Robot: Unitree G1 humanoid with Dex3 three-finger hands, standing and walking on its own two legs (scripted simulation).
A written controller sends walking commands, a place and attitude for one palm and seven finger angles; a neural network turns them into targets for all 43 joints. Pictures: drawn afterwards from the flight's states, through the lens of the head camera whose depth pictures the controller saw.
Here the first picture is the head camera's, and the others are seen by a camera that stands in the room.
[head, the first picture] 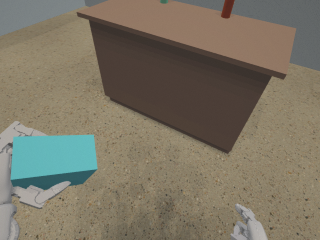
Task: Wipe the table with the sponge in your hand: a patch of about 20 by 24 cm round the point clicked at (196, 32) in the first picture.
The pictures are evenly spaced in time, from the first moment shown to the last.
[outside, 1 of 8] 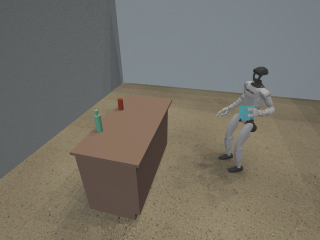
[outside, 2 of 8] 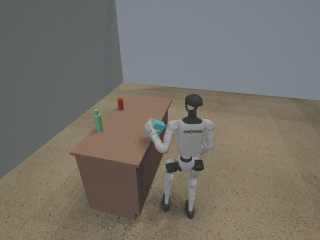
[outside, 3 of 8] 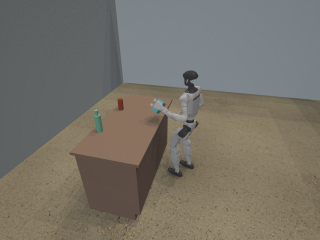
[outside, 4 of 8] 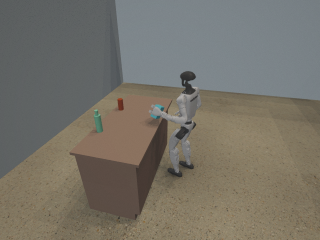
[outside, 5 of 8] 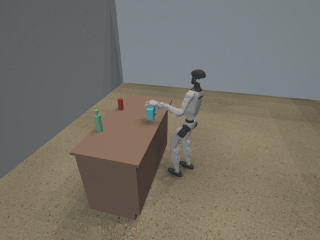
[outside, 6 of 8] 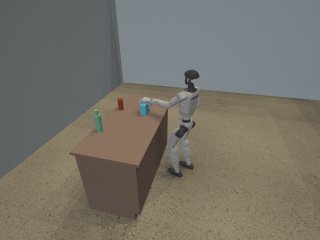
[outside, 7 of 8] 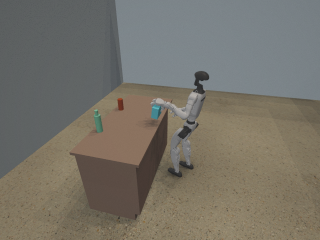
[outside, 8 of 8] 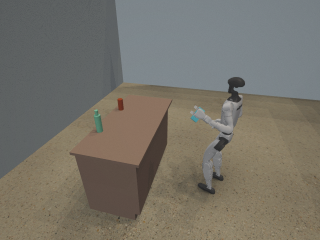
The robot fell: no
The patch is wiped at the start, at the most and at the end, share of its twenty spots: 0.00 0.95 0.95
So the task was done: yes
